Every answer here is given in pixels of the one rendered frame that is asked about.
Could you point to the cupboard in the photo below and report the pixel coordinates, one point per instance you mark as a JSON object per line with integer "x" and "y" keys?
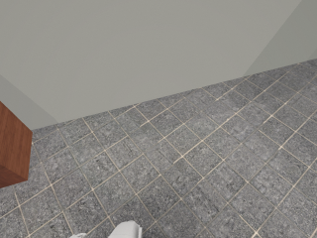
{"x": 15, "y": 148}

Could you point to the left robot thigh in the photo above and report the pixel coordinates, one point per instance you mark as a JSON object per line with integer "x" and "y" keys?
{"x": 127, "y": 229}

